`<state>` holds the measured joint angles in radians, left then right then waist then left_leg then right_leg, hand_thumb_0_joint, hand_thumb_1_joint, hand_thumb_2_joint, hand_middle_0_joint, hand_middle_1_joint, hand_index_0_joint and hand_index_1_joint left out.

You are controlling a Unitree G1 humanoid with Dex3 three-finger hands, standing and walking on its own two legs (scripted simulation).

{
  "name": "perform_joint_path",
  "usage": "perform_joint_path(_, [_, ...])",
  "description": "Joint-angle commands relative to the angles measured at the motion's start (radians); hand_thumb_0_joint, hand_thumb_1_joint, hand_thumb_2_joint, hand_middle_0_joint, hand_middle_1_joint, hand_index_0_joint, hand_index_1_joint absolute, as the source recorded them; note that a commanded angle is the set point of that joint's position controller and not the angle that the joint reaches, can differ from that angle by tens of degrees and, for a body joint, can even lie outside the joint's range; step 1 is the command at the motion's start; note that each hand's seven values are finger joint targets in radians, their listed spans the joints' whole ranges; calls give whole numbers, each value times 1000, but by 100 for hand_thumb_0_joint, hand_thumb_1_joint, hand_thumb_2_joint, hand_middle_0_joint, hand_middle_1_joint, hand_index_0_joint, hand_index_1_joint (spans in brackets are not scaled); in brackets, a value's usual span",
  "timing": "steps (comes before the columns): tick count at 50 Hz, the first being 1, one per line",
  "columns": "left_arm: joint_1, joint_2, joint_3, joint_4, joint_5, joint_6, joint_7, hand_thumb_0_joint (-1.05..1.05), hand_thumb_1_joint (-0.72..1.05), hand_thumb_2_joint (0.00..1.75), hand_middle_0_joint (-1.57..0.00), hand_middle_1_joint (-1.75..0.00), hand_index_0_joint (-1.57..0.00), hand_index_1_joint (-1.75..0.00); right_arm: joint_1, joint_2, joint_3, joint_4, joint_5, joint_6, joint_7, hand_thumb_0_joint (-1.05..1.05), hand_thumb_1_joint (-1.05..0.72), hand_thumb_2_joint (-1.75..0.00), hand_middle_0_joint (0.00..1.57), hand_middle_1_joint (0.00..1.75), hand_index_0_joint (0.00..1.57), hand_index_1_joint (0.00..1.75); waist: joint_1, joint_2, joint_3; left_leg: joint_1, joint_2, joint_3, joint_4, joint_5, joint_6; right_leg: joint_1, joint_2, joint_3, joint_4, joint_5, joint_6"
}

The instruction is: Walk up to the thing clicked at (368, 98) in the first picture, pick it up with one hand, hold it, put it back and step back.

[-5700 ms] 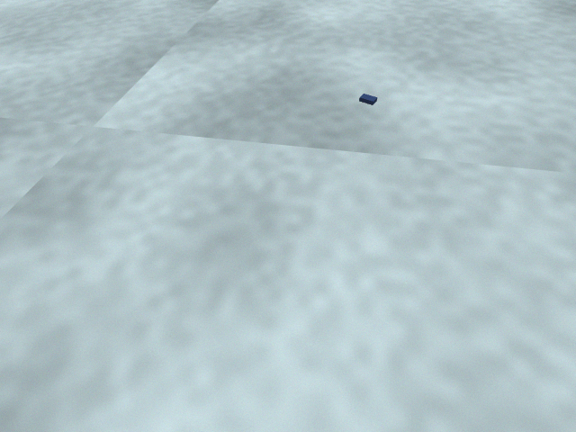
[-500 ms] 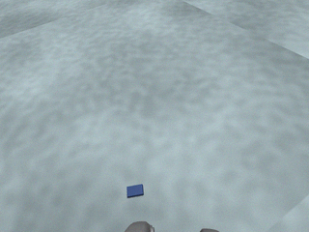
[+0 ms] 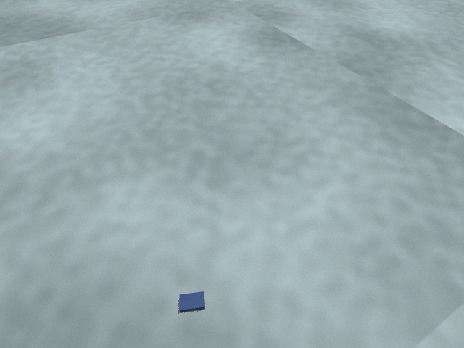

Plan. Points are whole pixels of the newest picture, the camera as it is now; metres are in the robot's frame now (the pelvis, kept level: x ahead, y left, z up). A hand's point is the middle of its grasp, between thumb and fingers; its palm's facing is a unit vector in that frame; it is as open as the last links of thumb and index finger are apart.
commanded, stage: walk up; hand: left
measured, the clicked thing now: (192, 301) +0.43 +0.21 -0.75
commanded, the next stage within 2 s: stand in 1.30 s
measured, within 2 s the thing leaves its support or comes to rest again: neither
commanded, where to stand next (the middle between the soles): +0.06 -0.03 m, yaw +1 degrees
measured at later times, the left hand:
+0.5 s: hand out of the picture +0.13 +0.24 -0.14, palm faces -0.01 -0.95 -0.32, open 7.4 cm
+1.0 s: hand out of the picture +0.11 +0.25 -0.14, palm faces +0.00 -0.95 -0.32, open 7.4 cm
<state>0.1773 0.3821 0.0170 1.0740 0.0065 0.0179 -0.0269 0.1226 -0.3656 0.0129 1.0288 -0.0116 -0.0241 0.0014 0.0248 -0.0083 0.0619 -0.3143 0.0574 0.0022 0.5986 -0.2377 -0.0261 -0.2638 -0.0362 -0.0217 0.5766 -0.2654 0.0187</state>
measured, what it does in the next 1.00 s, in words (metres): stands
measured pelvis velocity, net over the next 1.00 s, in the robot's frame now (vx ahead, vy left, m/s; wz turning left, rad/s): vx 0.03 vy -0.01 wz -0.01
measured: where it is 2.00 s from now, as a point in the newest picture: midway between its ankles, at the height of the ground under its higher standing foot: outside the picture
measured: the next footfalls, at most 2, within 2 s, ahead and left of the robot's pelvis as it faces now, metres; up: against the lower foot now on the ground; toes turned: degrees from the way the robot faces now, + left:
none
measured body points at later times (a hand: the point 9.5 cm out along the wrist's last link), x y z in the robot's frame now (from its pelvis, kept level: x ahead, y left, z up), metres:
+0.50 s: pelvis +0.02 -0.01 +0.02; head +0.03 -0.01 +0.47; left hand +0.13 +0.29 -0.11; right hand +0.10 -0.32 -0.11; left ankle +0.06 +0.14 -0.73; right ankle +0.03 -0.14 -0.73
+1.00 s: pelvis +0.03 -0.01 +0.02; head +0.04 +0.00 +0.47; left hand +0.11 +0.30 -0.12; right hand +0.12 -0.31 -0.11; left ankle +0.06 +0.14 -0.73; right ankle +0.03 -0.14 -0.73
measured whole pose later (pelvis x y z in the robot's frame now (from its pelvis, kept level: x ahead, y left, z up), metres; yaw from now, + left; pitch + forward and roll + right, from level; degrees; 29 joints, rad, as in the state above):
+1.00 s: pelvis +0.03 -0.01 +0.02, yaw +0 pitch -2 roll +0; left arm 0.08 0.34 0.03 1.16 0.01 0.02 -0.02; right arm 0.08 -0.35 0.01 1.15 -0.01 -0.03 0.00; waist 0.00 0.00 0.05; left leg -0.17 0.05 0.02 0.35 -0.15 -0.04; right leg -0.13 -0.04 -0.02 0.35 -0.19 0.03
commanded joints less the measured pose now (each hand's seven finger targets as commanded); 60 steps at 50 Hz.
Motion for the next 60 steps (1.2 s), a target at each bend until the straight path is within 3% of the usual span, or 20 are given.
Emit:
perform_joint_path(1, [-72, 205, 40, -39, -3, -37, 11, 0, 90, 90, -20, -30, -20, -30, -87, -233, -55, -49, 9, -24, -9, 0, -90, -90, 20, 30, 20, 30, -20, 45, -32, 29, 74, -130, -218, -171, 56, -20, -81, 128, -184, -81, -70])
perform_joint_path(7, [-116, 203, 39, -16, -2, -45, 15, 0, 90, 90, -20, -30, -20, -30, -69, -216, -56, 0, 16, -22, -7, 0, -90, -90, 20, 30, 20, 30, -39, -51, -90, 162, 56, -66, -175, 37, 45, -16, -111, 138, -248, 15, -61])
perform_joint_path(19, [-144, 183, 46, 12, -6, -32, 21, 0, 90, 90, -20, -30, -20, -30, -99, -210, -50, 51, 10, -19, -13, 0, -90, -90, 20, 30, 20, 30, -19, -20, -120, 176, 77, -56, -234, 216, 34, 114, -101, 87, -262, 164, -44])
perform_joint_path(25, [-170, 176, 45, 11, -5, -24, 19, 0, 90, 90, -20, -30, -20, -30, -105, -211, -49, 61, 5, -21, -15, 0, -90, -90, 20, 30, 20, 30, -19, 19, -99, 146, 80, -64, -283, 155, 31, 131, -93, 81, -268, 145, -37])
perform_joint_path(39, [-181, 168, 47, 9, -2, -21, 15, 0, 90, 90, -20, -30, -20, -30, -89, -212, -51, 58, 4, -24, -17, 0, -90, -90, 20, 30, 20, 30, -29, 13, -128, 177, 85, -57, -298, 182, 31, 159, -92, 76, -275, 176, -33])
perform_joint_path(60, [-137, 165, 50, 22, 2, -23, 19, 0, 90, 90, -20, -30, -20, -30, -111, -199, -55, 57, 4, -15, -13, 0, -90, -90, 20, 30, 20, 30, -28, 11, -83, 198, 78, -55, -312, 151, 29, 124, -87, 73, -304, 146, -27])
